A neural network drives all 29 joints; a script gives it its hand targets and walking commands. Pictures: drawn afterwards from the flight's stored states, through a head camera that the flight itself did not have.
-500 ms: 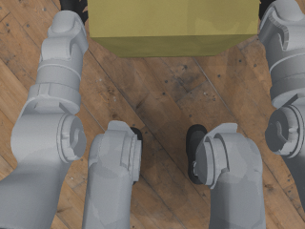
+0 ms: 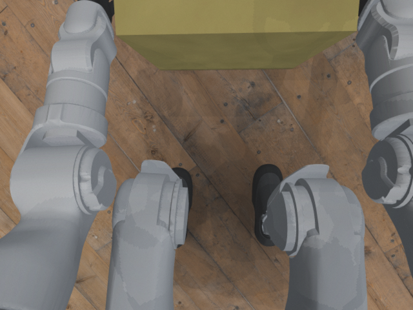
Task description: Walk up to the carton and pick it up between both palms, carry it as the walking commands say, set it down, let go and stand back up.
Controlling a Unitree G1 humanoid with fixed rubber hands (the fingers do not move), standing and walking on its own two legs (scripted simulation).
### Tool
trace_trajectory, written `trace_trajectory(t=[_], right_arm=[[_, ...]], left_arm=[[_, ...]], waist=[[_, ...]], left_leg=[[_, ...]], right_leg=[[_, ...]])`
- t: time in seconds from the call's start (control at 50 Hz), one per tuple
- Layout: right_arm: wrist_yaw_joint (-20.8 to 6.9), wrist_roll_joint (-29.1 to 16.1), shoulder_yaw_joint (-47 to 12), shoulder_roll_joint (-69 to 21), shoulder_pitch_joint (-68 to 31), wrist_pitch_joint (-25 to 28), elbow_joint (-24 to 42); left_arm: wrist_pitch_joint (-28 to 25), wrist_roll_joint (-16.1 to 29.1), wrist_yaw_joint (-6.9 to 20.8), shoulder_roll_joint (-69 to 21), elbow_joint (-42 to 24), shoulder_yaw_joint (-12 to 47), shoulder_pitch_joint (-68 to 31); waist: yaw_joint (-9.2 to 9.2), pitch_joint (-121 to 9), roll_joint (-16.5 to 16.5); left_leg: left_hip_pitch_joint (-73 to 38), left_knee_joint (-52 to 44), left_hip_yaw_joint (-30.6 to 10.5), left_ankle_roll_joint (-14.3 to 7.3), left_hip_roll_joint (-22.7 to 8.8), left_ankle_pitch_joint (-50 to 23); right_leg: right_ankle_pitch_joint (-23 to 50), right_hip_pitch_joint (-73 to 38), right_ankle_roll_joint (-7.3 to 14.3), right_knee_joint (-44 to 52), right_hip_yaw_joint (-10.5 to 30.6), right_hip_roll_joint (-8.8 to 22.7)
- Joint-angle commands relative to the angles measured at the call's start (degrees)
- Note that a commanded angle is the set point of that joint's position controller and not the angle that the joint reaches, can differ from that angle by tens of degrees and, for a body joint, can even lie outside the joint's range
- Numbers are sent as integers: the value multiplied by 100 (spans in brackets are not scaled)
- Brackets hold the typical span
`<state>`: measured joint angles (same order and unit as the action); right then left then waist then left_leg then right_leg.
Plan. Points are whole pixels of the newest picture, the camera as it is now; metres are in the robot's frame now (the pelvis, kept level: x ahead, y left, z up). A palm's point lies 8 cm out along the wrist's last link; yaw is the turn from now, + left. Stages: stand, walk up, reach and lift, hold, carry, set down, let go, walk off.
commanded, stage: set down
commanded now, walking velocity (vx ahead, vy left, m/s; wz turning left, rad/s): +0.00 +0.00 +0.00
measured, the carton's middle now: (229, 8) +0.56 -0.01 -0.23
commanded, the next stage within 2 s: none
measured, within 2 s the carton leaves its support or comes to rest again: rests again in 0.12 s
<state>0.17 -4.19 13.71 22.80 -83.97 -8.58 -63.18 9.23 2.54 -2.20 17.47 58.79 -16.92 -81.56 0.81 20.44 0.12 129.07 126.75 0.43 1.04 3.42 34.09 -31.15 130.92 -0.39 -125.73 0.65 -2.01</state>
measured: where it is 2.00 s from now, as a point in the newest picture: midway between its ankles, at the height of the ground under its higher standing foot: (221, 219)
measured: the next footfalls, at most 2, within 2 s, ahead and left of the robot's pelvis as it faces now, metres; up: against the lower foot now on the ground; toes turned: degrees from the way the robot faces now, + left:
none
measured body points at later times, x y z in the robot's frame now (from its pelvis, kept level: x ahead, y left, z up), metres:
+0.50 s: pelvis +0.01 +0.00 +0.00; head +0.38 +0.00 +0.24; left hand +0.56 +0.20 -0.18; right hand +0.56 -0.22 -0.18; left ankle +0.11 +0.11 -0.33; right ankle +0.12 -0.12 -0.33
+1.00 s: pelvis +0.01 +0.00 +0.03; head +0.37 +0.00 +0.30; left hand +0.56 +0.23 -0.11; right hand +0.58 -0.24 -0.10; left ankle +0.11 +0.11 -0.33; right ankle +0.12 -0.12 -0.33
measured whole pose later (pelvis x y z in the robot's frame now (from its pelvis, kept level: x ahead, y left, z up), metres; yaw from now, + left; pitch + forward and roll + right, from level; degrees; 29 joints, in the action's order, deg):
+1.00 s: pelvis +0.01 +0.00 +0.03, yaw +0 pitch +40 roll +1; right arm 0.1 -11.3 10.0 29.2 -76.6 -9.1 -55.5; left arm 10.0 10.8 -3.8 23.7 51.6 -11.8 -74.5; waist 0.8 13.2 0.0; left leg 127.2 122.1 0.6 0.3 2.2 34.9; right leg -32.7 128.7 0.3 -121.4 0.1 -0.8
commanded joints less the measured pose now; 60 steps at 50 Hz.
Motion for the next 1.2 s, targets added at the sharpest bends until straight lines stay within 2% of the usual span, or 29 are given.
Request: trace_trajectory(t=[0.0, 0.08, 0.12, 0.2, 0.28, 0.48, 0.62, 0.7, 0.78, 0.86, 1.02, 1.18], right_arm=[[-607, -141, -726, -1827, -1956, 151, 342], [-11, -335, -522, 126, -1498, 410, 114], [172, -489, -545, 438, -1492, 512, 103], [341, -663, -541, 746, -1494, 641, 200], [393, -735, -515, 997, -1481, 677, 234], [256, -796, -563, 1222, -1142, 631, 103], [145, -852, -573, 1418, -1308, 565, 324], [142, -858, -510, 1569, -1320, 510, 581], [183, -908, -446, 1730, -1228, 368, 1176], [141, -843, -344, 1769, -945, 158, 1459], [-160, -562, -92, 1495, -441, -40, 1320], [-303, -395, 74, 1460, -386, -191, 1616]], left_arm=[[-164, 159, 583, -1726, -296, 857, -2083], [-405, 343, -10, 136, 17, 679, -1485], [-493, 536, -210, 427, 105, 801, -1419], [-627, 734, -383, 773, -85, 846, -1499], [-650, 820, -427, 1006, -150, 817, -1481], [-611, 864, -294, 1244, 47, 707, -1126], [-557, 953, -171, 1436, -191, 682, -1235], [-506, 952, -156, 1601, -479, 631, -1204], [-370, 989, -201, 1756, -1087, 615, -1100], [-155, 955, -240, 1724, -1430, 519, -892], [67, 670, -36, 1407, -1272, 233, -468], [171, 522, 124, 1484, -1418, 21, -405]], waist=[[51, -5720, 47], [78, -5972, 102], [55, -6193, 131], [-10, -6704, 129], [-31, -6931, 116], [-13, -6559, 126], [-1, -6571, 158], [5, -7024, 179], [12, -8255, 201], [16, -8501, 152], [-14, -7549, 75], [9, -8061, 124]], left_leg=[[-2487, -1055, 190, 26, -14, -1162], [-2815, -1036, 162, 70, -59, -1340], [-2888, -1019, 114, 90, -79, -1547], [-2976, -936, 52, 135, -85, -1985], [-3017, -898, 6, 150, -99, -2102], [-2725, -894, 26, 133, -188, -1883], [-2712, -873, 39, 62, -250, -1748], [-2925, -870, 70, 46, -242, -1858], [-3543, -962, 169, 45, -180, -2180], [-3735, -1210, 234, 35, -127, -2151], [-3312, -1961, 190, 35, -108, -1804], [-3711, -2706, 209, 9, -35, -1988]], right_leg=[[1098, -2958, -27, 858, -88, -82], [1268, -3300, -79, 841, -65, 13], [1483, -3463, -78, 807, -48, 35], [1984, -3685, -61, 681, -12, 74], [2069, -3715, -50, 613, 18, 106], [1797, -3402, -52, 630, 57, 200], [1708, -3497, -35, 632, 60, 223], [1883, -3840, -46, 617, 19, 207], [2232, -4557, -61, 701, -89, 152], [2092, -4574, -30, 968, -171, 99], [1671, -3769, 63, 1799, -181, 14], [1788, -4168, 45, 2571, -221, -38]])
